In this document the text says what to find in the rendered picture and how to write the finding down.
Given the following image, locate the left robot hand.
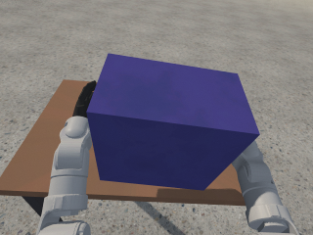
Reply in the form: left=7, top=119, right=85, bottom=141
left=72, top=80, right=97, bottom=118

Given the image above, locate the carton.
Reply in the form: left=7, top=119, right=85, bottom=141
left=86, top=53, right=260, bottom=191

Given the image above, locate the robot right forearm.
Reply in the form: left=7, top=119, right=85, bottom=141
left=232, top=140, right=300, bottom=235

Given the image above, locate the robot left forearm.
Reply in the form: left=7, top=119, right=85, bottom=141
left=36, top=116, right=92, bottom=235

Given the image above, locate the table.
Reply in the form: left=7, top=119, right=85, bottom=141
left=0, top=79, right=246, bottom=222

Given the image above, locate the left robot upper arm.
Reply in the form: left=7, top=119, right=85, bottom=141
left=38, top=220, right=91, bottom=235

